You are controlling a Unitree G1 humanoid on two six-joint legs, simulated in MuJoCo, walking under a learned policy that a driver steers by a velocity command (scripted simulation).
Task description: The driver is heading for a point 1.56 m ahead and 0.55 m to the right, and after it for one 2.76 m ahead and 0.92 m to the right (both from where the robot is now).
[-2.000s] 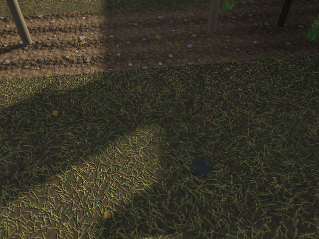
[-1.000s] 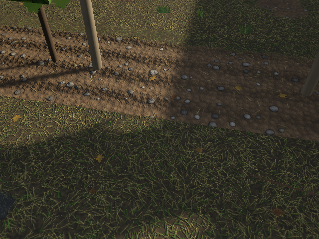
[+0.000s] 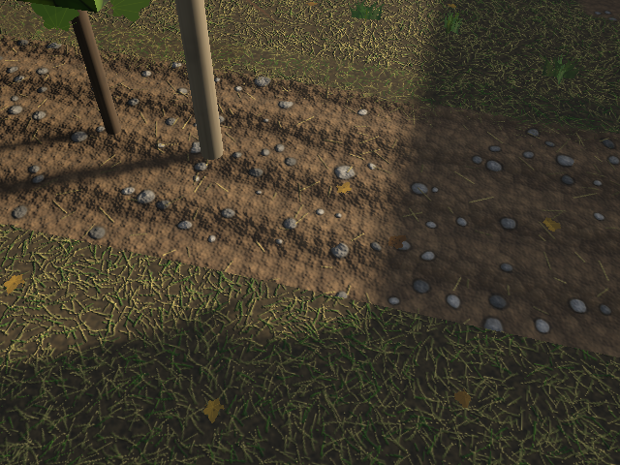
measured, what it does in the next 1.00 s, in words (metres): steps on the spot, turning right: right foot, then left foot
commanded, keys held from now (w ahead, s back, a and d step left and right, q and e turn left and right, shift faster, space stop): e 0.84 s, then no key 0.16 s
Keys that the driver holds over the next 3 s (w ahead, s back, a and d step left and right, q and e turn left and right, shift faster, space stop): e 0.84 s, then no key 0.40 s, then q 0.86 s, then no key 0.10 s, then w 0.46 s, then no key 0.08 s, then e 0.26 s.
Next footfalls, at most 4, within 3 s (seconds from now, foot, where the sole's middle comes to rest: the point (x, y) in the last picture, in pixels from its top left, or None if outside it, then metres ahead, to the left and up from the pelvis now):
0.10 right None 0.14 -0.12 -0.77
0.58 left None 0.15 0.11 -0.77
1.12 right None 0.01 -0.11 -0.77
1.68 left None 0.16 0.10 -0.77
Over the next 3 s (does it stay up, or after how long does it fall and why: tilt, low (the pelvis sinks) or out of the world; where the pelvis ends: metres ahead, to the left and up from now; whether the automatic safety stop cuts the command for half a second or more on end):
stays up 0.39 0.03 -0.17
